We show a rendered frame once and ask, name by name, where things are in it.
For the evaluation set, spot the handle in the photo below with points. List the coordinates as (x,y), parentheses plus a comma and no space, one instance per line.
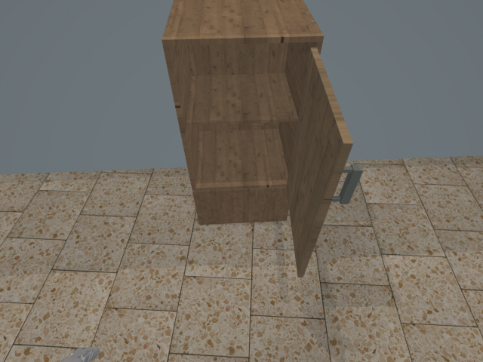
(351,181)

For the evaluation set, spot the cupboard door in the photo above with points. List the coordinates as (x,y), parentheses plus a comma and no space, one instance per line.
(321,148)

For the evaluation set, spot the robot left hand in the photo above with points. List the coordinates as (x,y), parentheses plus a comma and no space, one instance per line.
(82,355)

